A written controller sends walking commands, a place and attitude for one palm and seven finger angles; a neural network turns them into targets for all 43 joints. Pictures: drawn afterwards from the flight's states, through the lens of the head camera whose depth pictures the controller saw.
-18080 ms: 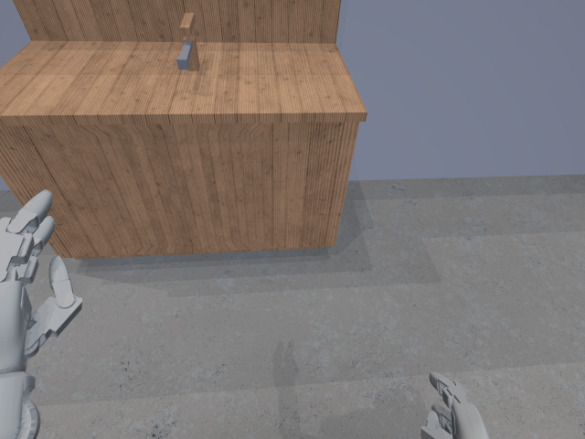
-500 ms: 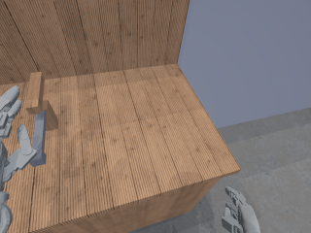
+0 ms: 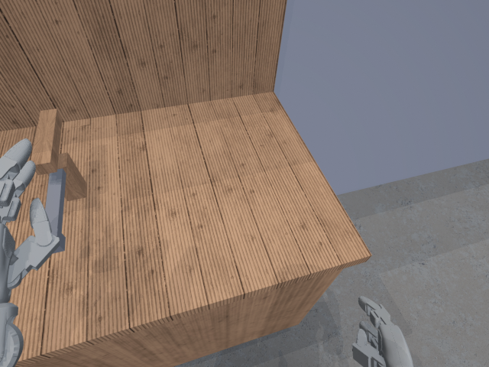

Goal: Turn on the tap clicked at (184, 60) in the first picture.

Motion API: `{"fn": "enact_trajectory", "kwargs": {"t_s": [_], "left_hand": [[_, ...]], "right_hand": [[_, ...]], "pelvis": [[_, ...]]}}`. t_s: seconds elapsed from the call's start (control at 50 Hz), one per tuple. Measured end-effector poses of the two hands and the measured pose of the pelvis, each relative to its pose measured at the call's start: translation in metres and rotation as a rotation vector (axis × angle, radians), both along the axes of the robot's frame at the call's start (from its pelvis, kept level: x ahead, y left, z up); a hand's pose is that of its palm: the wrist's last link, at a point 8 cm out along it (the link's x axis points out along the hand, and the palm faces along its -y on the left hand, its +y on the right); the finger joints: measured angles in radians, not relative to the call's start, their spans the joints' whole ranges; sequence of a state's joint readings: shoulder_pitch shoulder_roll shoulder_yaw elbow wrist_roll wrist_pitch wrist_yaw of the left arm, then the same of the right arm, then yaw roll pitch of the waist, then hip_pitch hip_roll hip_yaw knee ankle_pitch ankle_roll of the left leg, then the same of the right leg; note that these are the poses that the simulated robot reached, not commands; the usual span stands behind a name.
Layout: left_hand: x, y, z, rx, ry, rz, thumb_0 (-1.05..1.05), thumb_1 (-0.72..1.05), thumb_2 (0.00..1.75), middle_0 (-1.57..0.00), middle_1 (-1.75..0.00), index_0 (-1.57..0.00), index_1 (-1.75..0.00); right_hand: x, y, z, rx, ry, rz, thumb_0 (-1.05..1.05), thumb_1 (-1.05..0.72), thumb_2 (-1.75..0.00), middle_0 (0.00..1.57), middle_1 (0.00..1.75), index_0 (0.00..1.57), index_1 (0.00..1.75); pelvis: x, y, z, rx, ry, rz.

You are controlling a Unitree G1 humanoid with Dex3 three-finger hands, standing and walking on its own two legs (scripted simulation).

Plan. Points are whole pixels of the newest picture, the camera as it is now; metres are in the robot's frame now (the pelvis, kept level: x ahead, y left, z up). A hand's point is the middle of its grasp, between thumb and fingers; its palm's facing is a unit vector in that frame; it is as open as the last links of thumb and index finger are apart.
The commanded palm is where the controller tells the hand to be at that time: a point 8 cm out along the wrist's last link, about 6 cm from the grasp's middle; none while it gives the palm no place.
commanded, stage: shuffle to correct the standing spot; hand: left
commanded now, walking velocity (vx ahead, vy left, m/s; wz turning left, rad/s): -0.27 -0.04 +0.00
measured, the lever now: (51, 242) +0.27 +0.32 +0.05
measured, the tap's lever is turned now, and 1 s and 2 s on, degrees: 0 0 0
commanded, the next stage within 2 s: come to a stop and stand still in 0.48 s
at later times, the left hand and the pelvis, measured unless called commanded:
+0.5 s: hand (31, 295) +0.16 +0.23 +0.17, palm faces +0.37 -0.81 -0.46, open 7.4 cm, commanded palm +0.09 +0.28 +0.17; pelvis -0.06 -0.01 -0.01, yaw +2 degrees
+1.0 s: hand out of the picture +0.08 +0.22 +0.16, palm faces +0.34 -0.84 -0.42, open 7.4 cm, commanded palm +0.03 +0.26 +0.17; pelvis -0.14 -0.02 -0.02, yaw -1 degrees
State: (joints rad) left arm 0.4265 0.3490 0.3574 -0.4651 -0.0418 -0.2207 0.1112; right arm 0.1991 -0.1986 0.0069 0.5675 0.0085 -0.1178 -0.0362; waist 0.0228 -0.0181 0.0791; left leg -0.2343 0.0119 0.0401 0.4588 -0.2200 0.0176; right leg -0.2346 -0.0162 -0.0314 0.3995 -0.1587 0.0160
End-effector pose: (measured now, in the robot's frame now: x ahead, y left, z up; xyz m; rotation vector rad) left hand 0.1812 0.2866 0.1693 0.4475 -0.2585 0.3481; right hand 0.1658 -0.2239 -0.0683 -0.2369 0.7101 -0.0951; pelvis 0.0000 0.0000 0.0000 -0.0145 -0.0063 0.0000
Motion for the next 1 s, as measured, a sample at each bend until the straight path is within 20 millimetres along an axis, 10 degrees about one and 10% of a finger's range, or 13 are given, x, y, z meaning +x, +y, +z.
{"fn": "enact_trajectory", "kwargs": {"t_s": [0.32, 0.6, 0.74, 1.0], "left_hand": [[-0.033, -0.029, 0.017, 0.147, -0.059, -0.076, 0.02, 0.89, 0.90, -0.22, -0.31, -0.22, -0.30], [-0.080, 0.001, 0.009, 0.125, -0.081, -0.045, 0.02, 0.89, 0.90, -0.22, -0.31, -0.22, -0.30], [-0.106, -0.020, 0.020, 0.077, -0.119, -0.091, 0.02, 0.89, 0.90, -0.21, -0.31, -0.21, -0.30], [-0.143, -0.026, 0.003, 0.067, -0.032, -0.063, 0.01, 0.89, 0.90, -0.22, -0.31, -0.22, -0.30]], "right_hand": [[-0.014, -0.017, -0.015, 0.003, -0.017, 0.022, 0.02, -0.90, -0.90, 0.20, 0.30, 0.20, 0.30], [-0.091, -0.009, -0.014, -0.062, 0.086, -0.021, 0.02, -0.91, -0.90, 0.20, 0.30, 0.20, 0.30], [-0.120, -0.001, -0.009, 0.018, 0.046, -0.011, 0.02, -0.90, -0.90, 0.20, 0.30, 0.21, 0.30], [-0.177, -0.045, -0.020, 0.006, 0.037, -0.128, 0.02, -0.90, -0.90, 0.20, 0.30, 0.21, 0.30]], "pelvis": [[-0.033, -0.020, -0.013, -0.001, 0.031, 0.004], [-0.078, -0.006, -0.007, 0.001, 0.045, 0.021], [-0.109, -0.012, -0.006, -0.043, 0.044, -0.024], [-0.136, -0.018, -0.019, -0.029, -0.001, -0.021]]}}
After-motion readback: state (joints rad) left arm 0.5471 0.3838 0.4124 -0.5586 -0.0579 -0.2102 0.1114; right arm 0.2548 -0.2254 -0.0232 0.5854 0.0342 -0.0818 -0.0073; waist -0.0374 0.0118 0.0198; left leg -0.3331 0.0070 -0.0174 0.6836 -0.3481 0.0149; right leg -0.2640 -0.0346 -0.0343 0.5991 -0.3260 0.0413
